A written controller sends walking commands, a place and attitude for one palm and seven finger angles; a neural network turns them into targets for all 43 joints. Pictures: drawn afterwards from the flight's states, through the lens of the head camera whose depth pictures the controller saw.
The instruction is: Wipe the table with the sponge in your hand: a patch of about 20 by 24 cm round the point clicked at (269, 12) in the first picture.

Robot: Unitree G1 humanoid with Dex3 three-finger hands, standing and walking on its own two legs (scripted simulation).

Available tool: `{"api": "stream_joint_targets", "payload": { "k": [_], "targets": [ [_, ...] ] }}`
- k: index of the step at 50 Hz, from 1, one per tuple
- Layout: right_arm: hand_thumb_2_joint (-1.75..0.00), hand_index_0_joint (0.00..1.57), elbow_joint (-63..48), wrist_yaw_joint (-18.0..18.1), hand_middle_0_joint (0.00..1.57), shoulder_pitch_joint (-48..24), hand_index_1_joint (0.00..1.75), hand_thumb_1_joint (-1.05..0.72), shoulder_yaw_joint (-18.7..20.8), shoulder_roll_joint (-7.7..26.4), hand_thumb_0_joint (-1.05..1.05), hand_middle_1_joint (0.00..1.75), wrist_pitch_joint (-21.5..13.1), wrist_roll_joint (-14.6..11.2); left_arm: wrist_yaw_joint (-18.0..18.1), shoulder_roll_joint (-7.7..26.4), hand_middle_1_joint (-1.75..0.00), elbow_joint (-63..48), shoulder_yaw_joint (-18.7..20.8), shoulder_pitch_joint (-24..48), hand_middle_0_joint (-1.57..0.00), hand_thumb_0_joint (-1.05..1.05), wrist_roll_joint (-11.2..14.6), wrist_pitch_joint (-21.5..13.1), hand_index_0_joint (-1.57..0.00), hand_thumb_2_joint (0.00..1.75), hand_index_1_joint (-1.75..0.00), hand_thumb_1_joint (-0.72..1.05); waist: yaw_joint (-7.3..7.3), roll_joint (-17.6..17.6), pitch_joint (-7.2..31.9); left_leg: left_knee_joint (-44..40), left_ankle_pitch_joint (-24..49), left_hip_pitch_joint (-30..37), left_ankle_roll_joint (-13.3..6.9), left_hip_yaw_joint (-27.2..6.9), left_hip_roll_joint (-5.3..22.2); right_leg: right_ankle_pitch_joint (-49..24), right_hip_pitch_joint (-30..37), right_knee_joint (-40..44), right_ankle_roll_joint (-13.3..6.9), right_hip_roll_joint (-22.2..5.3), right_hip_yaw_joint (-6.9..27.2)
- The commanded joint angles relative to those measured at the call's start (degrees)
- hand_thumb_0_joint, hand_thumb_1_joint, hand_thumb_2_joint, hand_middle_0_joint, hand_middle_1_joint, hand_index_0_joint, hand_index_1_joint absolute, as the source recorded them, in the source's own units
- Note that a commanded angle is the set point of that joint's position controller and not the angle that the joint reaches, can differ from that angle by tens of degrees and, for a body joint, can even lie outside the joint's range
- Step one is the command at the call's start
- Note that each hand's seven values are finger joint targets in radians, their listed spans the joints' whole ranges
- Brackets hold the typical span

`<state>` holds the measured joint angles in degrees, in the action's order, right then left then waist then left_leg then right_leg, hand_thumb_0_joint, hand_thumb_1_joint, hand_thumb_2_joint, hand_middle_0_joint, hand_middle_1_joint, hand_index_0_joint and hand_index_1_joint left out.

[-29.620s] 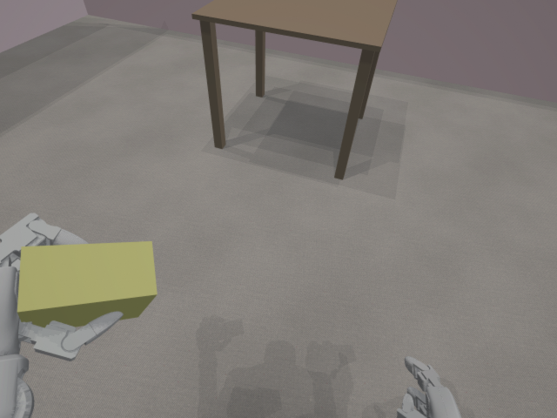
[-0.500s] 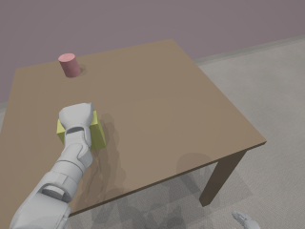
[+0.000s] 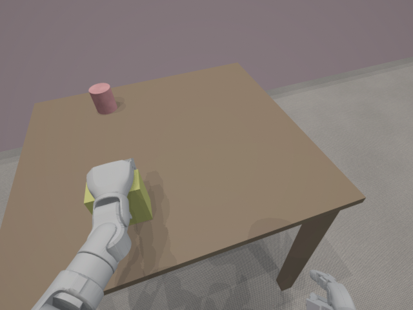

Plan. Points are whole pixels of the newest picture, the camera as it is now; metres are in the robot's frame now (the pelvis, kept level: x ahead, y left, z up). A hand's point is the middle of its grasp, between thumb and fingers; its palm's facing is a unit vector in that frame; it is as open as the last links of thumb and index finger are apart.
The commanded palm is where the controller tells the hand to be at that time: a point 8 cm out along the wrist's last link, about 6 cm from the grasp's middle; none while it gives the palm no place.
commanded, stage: wipe back along the middle lane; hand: left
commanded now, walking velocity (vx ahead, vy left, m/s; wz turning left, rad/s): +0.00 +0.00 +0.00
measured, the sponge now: (123, 205) +0.33 +0.23 +0.00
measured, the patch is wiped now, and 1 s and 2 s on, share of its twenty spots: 0.70 0.85 0.85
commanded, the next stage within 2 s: slide across to the third lane in 0.36 s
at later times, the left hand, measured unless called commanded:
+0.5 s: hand (127, 210) +0.30 +0.20 +0.04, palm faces -0.01 -0.06 -1.00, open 10.0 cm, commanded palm +0.26 +0.17 +0.08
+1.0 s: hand (151, 211) +0.30 +0.15 +0.04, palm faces -0.03 -0.05 -1.00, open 10.0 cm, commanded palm +0.27 +0.12 +0.09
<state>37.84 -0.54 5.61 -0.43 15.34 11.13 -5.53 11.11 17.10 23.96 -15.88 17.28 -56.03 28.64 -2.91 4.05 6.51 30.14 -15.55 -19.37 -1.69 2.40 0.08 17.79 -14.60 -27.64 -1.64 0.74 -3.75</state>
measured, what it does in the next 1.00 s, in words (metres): stands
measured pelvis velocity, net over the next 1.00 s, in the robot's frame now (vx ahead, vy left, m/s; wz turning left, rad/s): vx -0.03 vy -0.03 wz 0.01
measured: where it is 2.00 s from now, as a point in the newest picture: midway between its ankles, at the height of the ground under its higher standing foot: outside the picture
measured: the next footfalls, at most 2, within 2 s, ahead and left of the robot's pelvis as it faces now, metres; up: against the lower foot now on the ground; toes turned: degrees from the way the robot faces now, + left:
none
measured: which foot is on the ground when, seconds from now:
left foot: down 0.00-1.00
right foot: down 0.00-1.00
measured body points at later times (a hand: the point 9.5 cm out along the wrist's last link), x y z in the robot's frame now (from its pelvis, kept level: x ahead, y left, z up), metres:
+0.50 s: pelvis -0.01 -0.01 +0.00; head -0.03 -0.05 +0.45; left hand +0.29 +0.20 +0.09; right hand +0.21 -0.22 -0.10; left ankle +0.00 +0.10 -0.74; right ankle -0.04 -0.10 -0.74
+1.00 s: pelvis -0.03 -0.03 +0.00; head -0.05 -0.07 +0.45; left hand +0.29 +0.15 +0.10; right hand +0.21 -0.23 -0.09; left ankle +0.00 +0.10 -0.74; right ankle -0.04 -0.10 -0.74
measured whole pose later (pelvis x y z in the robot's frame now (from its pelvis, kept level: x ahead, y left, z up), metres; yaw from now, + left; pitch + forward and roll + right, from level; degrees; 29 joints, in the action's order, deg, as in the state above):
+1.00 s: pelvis -0.03 -0.03 +0.00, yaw +0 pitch +1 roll +1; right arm 39.9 -1.5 1.0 -0.4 13.8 9.1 -5.5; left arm 11.5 11.4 23.7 -25.1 17.8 -55.4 32.1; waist -4.9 4.7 5.4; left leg 29.0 -13.1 -17.0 0.3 1.5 1.0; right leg 17.4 -13.7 -29.8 -3.8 1.7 -4.5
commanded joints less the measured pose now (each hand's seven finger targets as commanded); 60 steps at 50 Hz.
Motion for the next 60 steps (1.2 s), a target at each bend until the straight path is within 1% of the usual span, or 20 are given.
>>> {"api": "stream_joint_targets", "payload": {
  "k": [1,4,6,9,11,14,16,19,21,24,26,29,32,34,35,39,41,44,46,60],
  "targets": [
    [-0.9,0.2,-9.4,-0.3,0.2,-10.2,0.3,-0.9,2.0,6.1,0.0,0.3,-2.4,-0.3,-2.1,-0.7,-1.6,-6.7,-1.2,5.4,-1.2,0.0,2.3,0.9,-1.2,1.3,-1.6,0.1,0.31,-7.8,8.3,-1.6,18.8,8.0,-0.9,-3.8,-0.9,-23.5,1.6,1.5,-2.2,1.2,1.8],
    [-0.9,0.2,-9.2,-0.1,0.2,-11.0,0.3,-0.9,2.0,6.7,0.0,0.3,-2.3,-0.1,-1.8,2.6,-1.6,-7.7,2.1,5.2,-1.2,0.0,2.3,1.4,-1.2,1.3,-1.6,0.1,-0.42,-8.4,8.8,-2.0,17.4,7.8,-0.9,-3.7,-1.0,-23.0,2.4,1.7,-2.4,1.3,2.7],
    [-0.9,0.2,-9.8,-0.3,0.2,-11.6,0.3,-0.9,1.7,6.0,0.0,0.3,-2.4,-0.3,-2.1,-1.4,-1.6,-8.8,-2.1,4.9,-1.2,0.0,2.0,1.7,-1.2,1.3,-1.6,0.1,0.08,-7.1,8.3,-1.7,17.4,8.1,-0.9,-3.4,-1.1,-22.6,1.8,1.5,-2.2,1.1,2.2],
    [-0.9,0.2,-9.6,-0.5,0.2,-12.3,0.3,-0.9,1.9,6.2,0.0,0.3,-2.4,-0.1,-2.1,1.2,-1.6,-9.1,0.6,2.8,-1.2,0.0,1.6,1.7,-1.2,1.3,-1.6,0.1,-0.69,-7.5,7.9,-1.9,16.8,7.9,-0.8,-3.9,-1.0,-21.6,1.7,1.5,-2.6,1.3,2.8],
    [-0.9,0.2,-10.2,-0.7,0.2,-12.9,0.3,-0.9,1.6,5.6,0.0,0.3,-2.3,-0.2,-2.3,-2.5,-1.6,-10.5,-3.5,2.9,-1.2,0.0,1.6,1.8,-1.2,1.3,-1.6,0.1,-0.13,-7.0,7.6,-1.9,16.1,8.1,-0.9,-3.7,-1.0,-20.4,1.1,1.4,-2.4,1.1,2.2],
    [-0.9,0.2,-9.9,-0.6,0.2,-13.5,0.3,-0.9,1.8,6.0,0.0,0.3,-2.2,0.0,-2.0,0.6,-1.6,-10.7,-0.4,2.5,-1.2,0.0,1.6,2.0,-1.2,1.3,-1.6,0.1,-0.88,-7.2,7.4,-2.1,14.2,7.7,-0.8,-3.9,-1.1,-18.4,1.0,1.9,-2.6,1.3,3.2],
    [-0.9,0.2,-10.3,-0.7,0.2,-13.9,0.3,-0.9,1.5,5.3,0.0,0.3,-2.2,-0.3,-2.3,-3.4,-1.6,-11.1,-4.7,3.0,-1.2,0.0,1.4,2.3,-1.2,1.3,-1.6,0.1,-0.14,-8.3,6.3,-2.1,13.5,7.6,-1.0,-3.7,-1.0,-17.1,0.2,1.9,-2.3,1.2,2.5],
    [-0.9,0.2,-10.0,-0.4,0.2,-14.4,0.3,-0.9,1.6,5.8,0.0,0.3,-2.3,-0.1,-2.3,-0.4,-1.6,-11.2,-1.8,2.8,-1.2,0.0,1.5,2.3,-1.2,1.3,-1.6,0.1,-0.88,-7.4,6.6,-2.4,12.3,7.5,-1.0,-3.7,-1.2,-16.0,0.5,2.3,-2.5,1.2,3.6],
    [-0.9,0.2,-10.4,-0.6,0.2,-14.3,0.3,-0.9,1.4,5.3,0.0,0.3,-2.4,-0.3,-2.5,-2.9,-1.6,-11.5,-4.2,2.0,-1.2,0.0,1.7,2.5,-1.2,1.3,-1.6,0.1,-0.47,-8.4,6.5,-2.0,12.6,7.4,-1.1,-3.3,-1.3,-17.1,1.0,2.0,-2.2,1.0,3.0],
    [-0.9,0.2,-9.8,-0.2,0.2,-14.5,0.3,-0.9,1.6,5.8,0.0,0.3,-2.4,-0.1,-2.5,0.2,-1.6,-12.1,-1.5,3.7,-1.2,0.0,1.3,2.3,-1.2,1.3,-1.6,0.1,-0.73,-7.9,7.2,-2.1,12.2,7.2,-1.1,-3.5,-1.4,-17.5,1.2,2.2,-2.5,1.0,4.5],
    [-0.9,0.2,-10.2,-0.5,0.2,-14.6,0.3,-0.9,1.6,4.9,0.0,0.3,-2.8,-0.3,-2.6,-4.1,-1.6,-13.9,-6.3,6.8,-1.2,0.0,1.4,1.8,-1.2,1.3,-1.6,0.1,0.17,-7.3,7.7,-1.7,12.7,8.4,-1.4,-3.4,-1.4,-17.5,0.9,1.9,-2.3,0.9,3.4],
    [-0.9,0.2,-9.9,-0.5,0.2,-14.8,0.3,-0.9,1.9,5.3,0.0,0.3,-3.4,-0.1,-2.6,-1.1,-1.6,-15.5,-3.2,6.8,-1.2,0.0,1.8,1.0,-1.2,1.3,-1.6,0.1,-0.36,-7.6,8.9,-1.8,13.4,8.7,-1.4,-3.8,-1.3,-19.1,1.9,2.0,-2.5,0.9,4.4],
    [-0.9,0.2,-9.7,-0.7,0.2,-14.8,0.3,-0.9,1.8,4.5,0.0,0.3,-4.1,-0.1,-2.4,-5.1,-1.6,-16.1,-7.5,8.8,-1.2,0.0,1.8,0.0,-1.2,1.3,-1.6,0.1,0.42,-8.4,8.1,-1.7,14.0,9.6,-1.5,-3.6,-1.2,-19.6,1.1,2.0,-2.3,0.8,3.5],
    [-0.9,0.2,-9.4,-0.6,0.2,-15.5,0.3,-0.9,1.9,4.8,0.0,0.3,-4.4,-0.1,-1.7,-1.8,-1.6,-17.2,-4.2,9.9,-1.2,0.0,2.2,-0.3,-1.2,1.3,-1.6,0.1,-0.43,-7.2,8.7,-2.3,13.5,9.6,-1.3,-3.9,-1.2,-19.1,1.8,2.3,-2.5,0.9,4.3],
    [-0.9,0.2,-9.4,-0.6,0.2,-15.4,0.3,-0.9,1.7,4.2,0.0,0.3,-4.6,-0.2,-1.5,-5.4,-1.6,-16.6,-7.6,11.8,-1.2,0.0,2.4,-0.4,-1.2,1.3,-1.6,0.1,0.29,-7.3,8.2,-2.3,13.0,9.9,-1.5,-3.3,-1.3,-18.4,1.3,2.4,-2.2,0.8,3.5],
    [-0.9,0.2,-8.2,-0.8,0.2,-15.7,0.3,-0.9,2.1,4.6,0.0,0.3,-5.0,0.0,-0.1,-3.6,-1.6,-14.1,-4.8,11.5,-1.2,0.0,1.9,-0.2,-1.2,1.3,-1.6,0.1,-0.64,-9.4,9.1,-2.5,12.9,9.7,-1.1,-3.2,-1.2,-18.9,1.9,2.8,-2.3,0.9,4.4],
    [-0.9,0.2,-8.3,-1.0,0.2,-16.1,0.3,-0.9,1.9,4.1,0.0,0.3,-5.1,-0.2,0.3,-6.9,-1.6,-13.2,-7.8,12.0,-1.2,0.0,2.2,0.4,-1.2,1.3,-1.6,0.1,-0.22,-9.9,9.1,-2.1,13.5,9.5,-1.2,-2.5,-1.4,-20.7,2.2,2.6,-2.0,0.5,4.1],
    [-0.9,0.2,-7.3,-1.0,0.2,-16.4,0.3,-0.9,2.0,4.6,0.0,0.3,-4.7,-0.1,0.8,-4.2,-1.6,-11.2,-5.2,14.5,-1.2,0.0,1.9,1.2,-1.2,1.3,-1.6,0.1,-0.33,-9.6,8.7,-2.7,12.2,9.1,-0.9,-2.7,-1.3,-18.8,1.8,3.1,-2.2,0.6,4.9],
    [-0.9,0.2,-7.5,-1.1,0.2,-16.4,0.3,-0.9,1.9,3.9,0.0,0.3,-5.0,-0.3,0.9,-8.1,-1.6,-10.4,-8.9,16.4,-1.2,0.0,2.0,1.5,-1.2,1.3,-1.6,0.1,0.21,-8.6,8.9,-2.3,12.1,9.5,-1.1,-2.2,-1.4,-18.7,1.1,2.9,-2.0,0.4,3.9],
    [-0.9,0.2,-5.7,-0.9,0.2,-15.5,0.3,-0.9,2.2,3.7,0.0,0.3,-5.0,-0.3,3.1,-10.6,-1.6,-0.4,-9.3,26.2,-1.2,0.0,2.7,1.0,-1.2,1.3,-1.6,0.1,0.95,-8.5,9.2,-2.1,8.2,7.8,-0.9,-2.1,-1.6,-13.2,-1.3,3.3,-1.9,0.1,3.9]
  ]
}}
